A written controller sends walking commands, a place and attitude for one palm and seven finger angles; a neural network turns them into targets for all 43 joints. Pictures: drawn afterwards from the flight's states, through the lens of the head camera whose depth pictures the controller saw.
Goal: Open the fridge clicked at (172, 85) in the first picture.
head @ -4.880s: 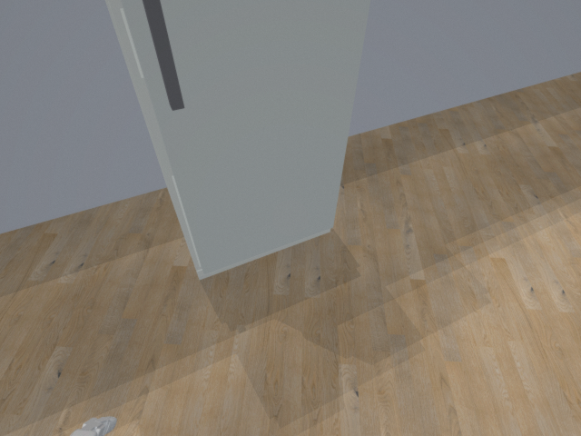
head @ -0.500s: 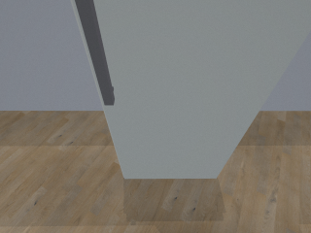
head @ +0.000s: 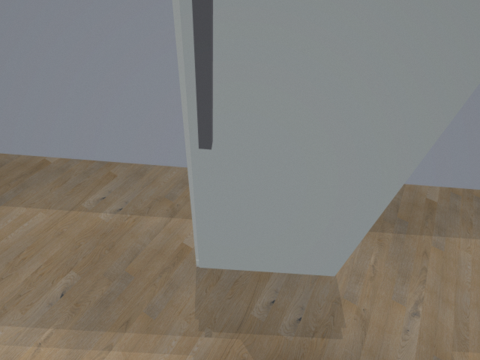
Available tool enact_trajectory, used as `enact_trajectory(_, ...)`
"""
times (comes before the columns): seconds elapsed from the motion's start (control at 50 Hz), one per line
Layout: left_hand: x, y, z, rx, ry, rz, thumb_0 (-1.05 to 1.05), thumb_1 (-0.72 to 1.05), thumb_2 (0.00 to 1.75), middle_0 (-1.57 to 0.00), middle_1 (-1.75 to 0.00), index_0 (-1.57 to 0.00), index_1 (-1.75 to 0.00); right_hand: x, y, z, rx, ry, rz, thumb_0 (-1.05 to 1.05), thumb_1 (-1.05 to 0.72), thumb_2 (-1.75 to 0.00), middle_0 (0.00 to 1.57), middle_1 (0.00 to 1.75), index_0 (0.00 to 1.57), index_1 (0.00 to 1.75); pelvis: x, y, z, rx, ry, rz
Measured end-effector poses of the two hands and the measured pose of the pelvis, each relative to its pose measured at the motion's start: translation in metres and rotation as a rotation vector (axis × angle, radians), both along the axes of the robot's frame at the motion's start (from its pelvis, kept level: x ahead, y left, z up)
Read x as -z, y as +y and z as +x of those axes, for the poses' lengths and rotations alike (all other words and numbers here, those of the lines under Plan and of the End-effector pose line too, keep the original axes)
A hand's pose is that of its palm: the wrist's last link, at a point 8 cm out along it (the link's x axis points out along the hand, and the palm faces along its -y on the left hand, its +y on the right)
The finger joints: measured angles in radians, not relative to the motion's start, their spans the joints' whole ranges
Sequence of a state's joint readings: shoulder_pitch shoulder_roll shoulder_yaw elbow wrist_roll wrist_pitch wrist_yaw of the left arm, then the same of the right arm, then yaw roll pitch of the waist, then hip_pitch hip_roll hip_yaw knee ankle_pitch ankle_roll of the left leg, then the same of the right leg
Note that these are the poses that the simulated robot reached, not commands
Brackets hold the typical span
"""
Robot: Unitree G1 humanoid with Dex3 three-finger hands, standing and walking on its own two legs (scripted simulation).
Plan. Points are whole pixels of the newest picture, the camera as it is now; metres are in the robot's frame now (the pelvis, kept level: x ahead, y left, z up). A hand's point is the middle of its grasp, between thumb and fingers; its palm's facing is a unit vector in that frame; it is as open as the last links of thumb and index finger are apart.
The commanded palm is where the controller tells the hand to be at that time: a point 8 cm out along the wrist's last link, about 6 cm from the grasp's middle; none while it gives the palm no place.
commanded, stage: come to a stop and stand still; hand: left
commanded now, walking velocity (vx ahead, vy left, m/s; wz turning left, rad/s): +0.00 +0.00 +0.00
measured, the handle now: (205, 57) +0.54 +0.12 +0.24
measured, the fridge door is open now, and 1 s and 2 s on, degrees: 0 0 0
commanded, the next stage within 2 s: look again from close up in 0.80 s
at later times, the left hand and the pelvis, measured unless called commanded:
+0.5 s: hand out of the picture -0.04 +0.16 -0.17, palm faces +0.01 -0.99 -0.16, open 7.3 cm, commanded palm none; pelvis -0.04 +0.01 +0.01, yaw -1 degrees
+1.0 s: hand out of the picture -0.07 +0.17 -0.18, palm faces +0.01 -0.99 -0.16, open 7.4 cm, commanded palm none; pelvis -0.04 +0.02 +0.00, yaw +0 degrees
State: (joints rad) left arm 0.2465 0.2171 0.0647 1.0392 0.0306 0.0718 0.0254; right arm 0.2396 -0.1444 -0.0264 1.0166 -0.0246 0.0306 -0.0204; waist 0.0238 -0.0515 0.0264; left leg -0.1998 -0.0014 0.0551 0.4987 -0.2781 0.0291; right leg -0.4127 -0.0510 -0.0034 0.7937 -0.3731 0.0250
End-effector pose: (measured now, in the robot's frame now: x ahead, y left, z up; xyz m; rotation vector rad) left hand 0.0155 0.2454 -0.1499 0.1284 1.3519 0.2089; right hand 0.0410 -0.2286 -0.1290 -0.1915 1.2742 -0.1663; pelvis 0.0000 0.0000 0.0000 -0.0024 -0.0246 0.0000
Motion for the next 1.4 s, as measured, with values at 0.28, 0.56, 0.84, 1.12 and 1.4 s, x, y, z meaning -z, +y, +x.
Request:
enact_trajectory(0.28,-0.013,-0.021,-0.04,0.045,0.051,-0.014,0.01,0.91,0.9,-0.2,-0.3,-0.2,-0.3,0.019,0.017,-0.057,0.064,0.081,0.069,0.0,-0.93,-0.9,0.2,0.3,0.2,0.3,-0.004,0.01,-0.02,0.015,-0.002,0.01)
enact_trajectory(0.56,-0.005,-0.033,-0.064,0.048,0.06,-0.063,0.01,0.91,0.9,-0.2,-0.3,-0.2,-0.3,0.012,0.031,-0.121,0.086,0.194,0.082,0.0,-0.91,-0.9,0.2,0.3,0.2,0.3,-0.006,0.006,-0.039,0.014,-0.015,0.001)
enact_trajectory(0.84,-0.004,-0.031,-0.091,0.029,0.122,-0.075,0.0,0.91,0.9,-0.2,-0.3,-0.2,-0.3,0.012,0.04,-0.126,0.088,0.203,0.083,0.0,-0.91,-0.9,0.2,0.3,0.2,0.3,-0.006,0.013,-0.043,0.012,0.001,-0.002)
enact_trajectory(1.12,0.001,-0.006,-0.076,0.039,0.012,-0.032,0.0,0.91,0.9,-0.2,-0.3,-0.2,-0.3,0.017,0.034,-0.077,0.008,0.024,0.041,0.02,-0.93,-0.9,0.2,0.3,0.2,0.3,0.004,0.028,-0.045,-0.008,-0.02,-0.015)
enact_trajectory(1.4,-0.003,0.009,-0.078,0.043,-0.042,-0.024,0.0,0.91,0.9,-0.19,-0.3,-0.2,-0.3,0.006,0.033,-0.074,-0.017,-0.029,0.022,0.01,-0.93,-0.9,0.2,0.3,0.2,0.3,0.001,0.033,-0.058,-0.009,-0.015,-0.009)
